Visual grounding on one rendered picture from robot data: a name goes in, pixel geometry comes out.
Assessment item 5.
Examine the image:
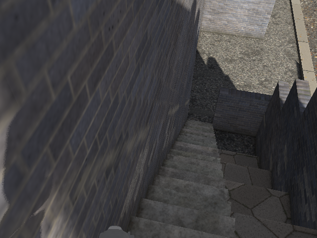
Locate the robot left shin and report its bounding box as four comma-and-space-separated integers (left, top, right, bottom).
99, 225, 122, 238

